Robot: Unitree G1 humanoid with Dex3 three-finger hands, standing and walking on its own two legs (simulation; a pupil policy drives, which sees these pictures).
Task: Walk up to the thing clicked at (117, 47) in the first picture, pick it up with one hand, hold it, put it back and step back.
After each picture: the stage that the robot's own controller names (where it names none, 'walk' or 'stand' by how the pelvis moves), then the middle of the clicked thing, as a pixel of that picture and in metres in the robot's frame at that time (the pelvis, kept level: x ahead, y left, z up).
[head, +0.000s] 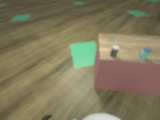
stand; (114, 51) +0.74 -0.22 -0.05
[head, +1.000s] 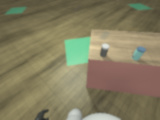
rise first; (104, 50) +0.66 -0.08 -0.02
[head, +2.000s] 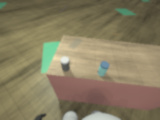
rise first; (65, 64) +0.45 +0.22 -0.02
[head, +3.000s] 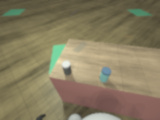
stand; (66, 68) +0.43 +0.22 -0.03
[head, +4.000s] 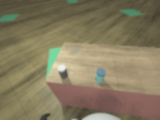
stand; (63, 72) +0.42 +0.25 -0.05
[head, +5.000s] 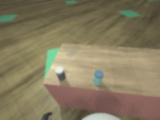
stand; (60, 73) +0.40 +0.26 -0.05
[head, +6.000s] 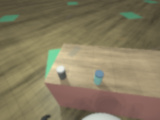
stand; (61, 73) +0.41 +0.26 -0.05
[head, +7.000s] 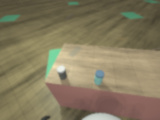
stand; (62, 72) +0.41 +0.26 -0.05
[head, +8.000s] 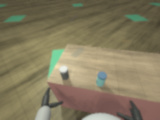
rise first; (64, 73) +0.42 +0.25 -0.05
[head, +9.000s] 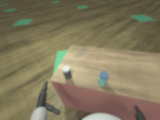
go down; (67, 72) +0.43 +0.24 -0.05
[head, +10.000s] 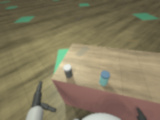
go down; (68, 71) +0.43 +0.24 -0.05
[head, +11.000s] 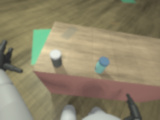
go down; (56, 59) +0.44 +0.22 +0.02
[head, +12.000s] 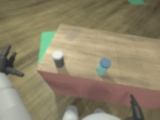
approach; (58, 59) +0.44 +0.22 +0.03
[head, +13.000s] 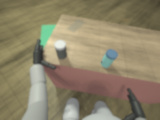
close in; (61, 50) +0.47 +0.21 +0.07
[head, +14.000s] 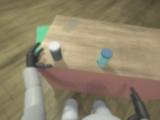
lift; (55, 51) +0.46 +0.22 +0.07
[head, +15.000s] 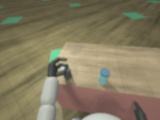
go down; (66, 72) +0.40 +0.20 +0.01
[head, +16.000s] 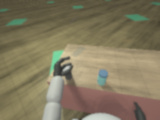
close; (67, 72) +0.42 +0.21 -0.01
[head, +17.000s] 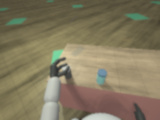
close; (67, 72) +0.42 +0.21 -0.02
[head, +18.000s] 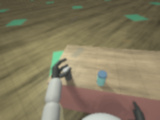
close; (67, 73) +0.42 +0.21 -0.03
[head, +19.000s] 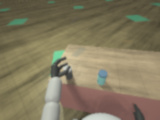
stand; (68, 72) +0.43 +0.21 -0.03
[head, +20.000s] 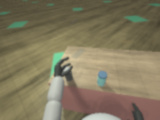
stand; (68, 74) +0.42 +0.21 -0.03
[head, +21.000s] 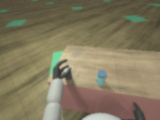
stand; (67, 73) +0.43 +0.21 -0.03
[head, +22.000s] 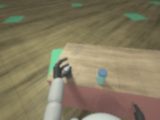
stand; (67, 71) +0.43 +0.21 -0.03
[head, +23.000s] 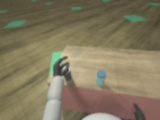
stand; (67, 73) +0.42 +0.21 -0.03
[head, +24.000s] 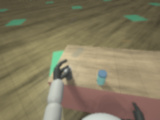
stand; (68, 73) +0.43 +0.21 -0.03
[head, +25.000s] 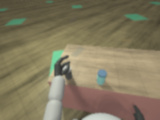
stand; (67, 72) +0.43 +0.21 -0.03
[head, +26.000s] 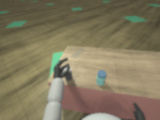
stand; (67, 73) +0.43 +0.21 -0.03
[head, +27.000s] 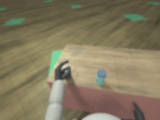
stand; (67, 72) +0.43 +0.21 -0.03
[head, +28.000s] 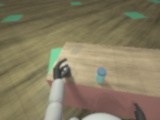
stand; (66, 71) +0.43 +0.21 -0.03
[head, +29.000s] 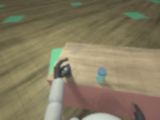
stand; (67, 71) +0.43 +0.21 -0.03
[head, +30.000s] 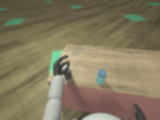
stand; (67, 72) +0.43 +0.21 -0.03
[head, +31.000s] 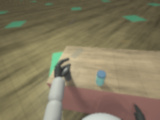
stand; (67, 74) +0.42 +0.21 -0.03
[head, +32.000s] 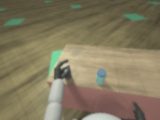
stand; (67, 72) +0.43 +0.21 -0.03
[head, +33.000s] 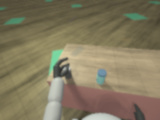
stand; (67, 72) +0.43 +0.21 -0.03
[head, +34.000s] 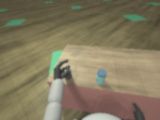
stand; (67, 72) +0.43 +0.21 -0.03
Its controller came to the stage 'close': yes
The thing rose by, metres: 0.00
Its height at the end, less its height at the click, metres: +0.00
